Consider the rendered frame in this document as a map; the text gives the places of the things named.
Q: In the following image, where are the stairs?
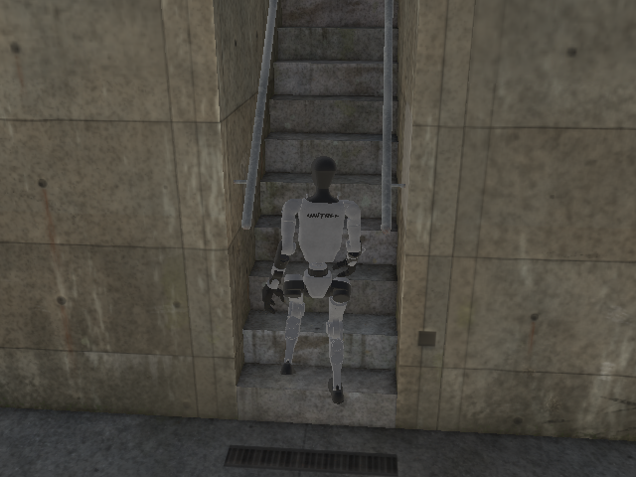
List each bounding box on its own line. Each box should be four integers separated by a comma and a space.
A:
237, 0, 398, 428

